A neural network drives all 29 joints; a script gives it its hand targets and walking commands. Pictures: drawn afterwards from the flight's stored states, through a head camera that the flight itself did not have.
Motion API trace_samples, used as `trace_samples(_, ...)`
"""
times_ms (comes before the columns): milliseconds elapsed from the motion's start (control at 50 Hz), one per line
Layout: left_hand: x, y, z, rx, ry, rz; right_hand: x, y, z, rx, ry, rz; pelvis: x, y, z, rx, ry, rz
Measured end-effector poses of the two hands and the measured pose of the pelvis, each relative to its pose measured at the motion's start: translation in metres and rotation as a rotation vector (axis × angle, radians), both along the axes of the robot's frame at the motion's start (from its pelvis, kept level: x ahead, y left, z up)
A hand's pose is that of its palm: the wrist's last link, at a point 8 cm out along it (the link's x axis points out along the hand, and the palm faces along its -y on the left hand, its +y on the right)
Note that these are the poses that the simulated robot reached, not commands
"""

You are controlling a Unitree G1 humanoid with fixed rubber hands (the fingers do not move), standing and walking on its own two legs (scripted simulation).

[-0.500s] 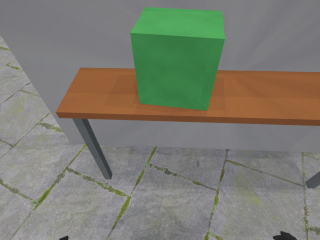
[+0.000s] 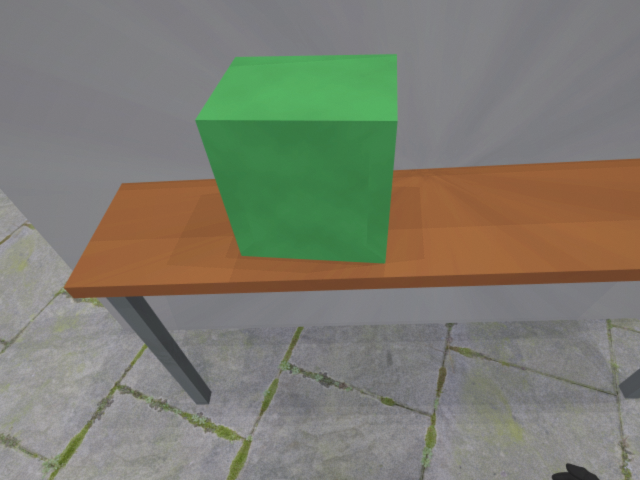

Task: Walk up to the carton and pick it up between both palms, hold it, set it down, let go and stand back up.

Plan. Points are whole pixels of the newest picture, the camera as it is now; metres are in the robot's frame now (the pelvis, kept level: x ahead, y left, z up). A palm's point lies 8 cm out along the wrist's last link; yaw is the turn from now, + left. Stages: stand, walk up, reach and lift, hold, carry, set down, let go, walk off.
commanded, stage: walk up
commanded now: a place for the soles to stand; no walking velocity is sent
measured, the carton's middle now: (312, 163) +0.61 +0.04 +0.07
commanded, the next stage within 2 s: reach and lift in 1.96 s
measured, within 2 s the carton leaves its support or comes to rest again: neither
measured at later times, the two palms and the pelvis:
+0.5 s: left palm out of the picture +0.17 +0.30 -0.11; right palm (613, 471) +0.15 -0.31 -0.07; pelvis +0.08 +0.01 +0.00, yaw -1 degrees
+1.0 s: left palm (122, 466) +0.19 +0.32 -0.12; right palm (578, 430) +0.20 -0.29 -0.07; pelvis +0.11 +0.02 -0.01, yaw -3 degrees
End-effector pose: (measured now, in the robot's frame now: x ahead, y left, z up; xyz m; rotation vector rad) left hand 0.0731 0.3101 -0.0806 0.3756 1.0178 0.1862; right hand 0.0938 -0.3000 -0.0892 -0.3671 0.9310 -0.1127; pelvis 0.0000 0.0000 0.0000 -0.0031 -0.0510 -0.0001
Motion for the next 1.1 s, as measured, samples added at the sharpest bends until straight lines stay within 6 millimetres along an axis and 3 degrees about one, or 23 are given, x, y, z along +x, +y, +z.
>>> trace_samples(100,0.015,0.01,0.001,0.01,0.017,0.003,0.027,0.012,-0.005,0.018,-0.002,0.015,0.017,0.009,-0.001,-0.013,0.024,0.003)
trace_samples(200,0.036,0.019,-0.015,-0.037,0.01,0.0,0.046,0.023,0.005,-0.028,0.01,0.019,0.035,0.023,-0.004,-0.014,0.038,0.009)
trace_samples(320,0.077,0.012,-0.02,-0.097,-0.071,-0.026,0.043,0.015,0.031,-0.104,0.008,-0.018,0.059,0.027,0.001,-0.021,-0.016,-0.003)
trace_samples(400,0.09,0.002,-0.024,-0.12,-0.08,-0.026,0.048,0.005,0.039,-0.123,0.02,-0.024,0.071,0.02,0.003,-0.014,-0.021,-0.004)
trace_samples(480,0.096,-0.006,-0.026,-0.099,-0.032,-0.028,0.058,-0.005,0.029,-0.097,0.032,-0.029,0.082,0.009,0.001,0.007,-0.005,-0.017)
trace_samples(540,0.099,-0.009,-0.027,-0.05,-0.008,-0.036,0.069,-0.011,0.008,-0.067,0.038,-0.037,0.089,0.001,-0.009,0.006,-0.01,-0.024)
trace_samples(740,0.107,0.02,0.001,0.059,0.001,-0.013,0.106,0.016,-0.019,0.013,0.019,-0.028,0.104,0.014,-0.009,-0.018,-0.002,-0.015)
trace_samples(840,0.116,0.029,-0.01,0.017,-0.014,-0.012,0.106,0.025,-0.009,-0.026,0.014,-0.044,0.107,0.029,-0.01,-0.01,-0.012,-0.02)
trace_samples(960,0.12,0.017,-0.032,-0.046,0.009,-0.021,0.106,0.012,0.013,-0.088,0.005,-0.062,0.11,0.026,-0.009,-0.005,-0.01,-0.04)
trace_samples(1020,0.118,0.011,-0.04,-0.052,0.031,-0.03,0.113,0.007,0.015,-0.096,-0.006,-0.059,0.111,0.022,-0.012,0.0,-0.01,-0.043)
trace_samples(1100,0.116,0.019,-0.038,-0.035,0.046,-0.023,0.122,0.014,0.013,-0.085,-0.015,-0.055,0.113,0.027,-0.012,-0.006,-0.007,-0.041)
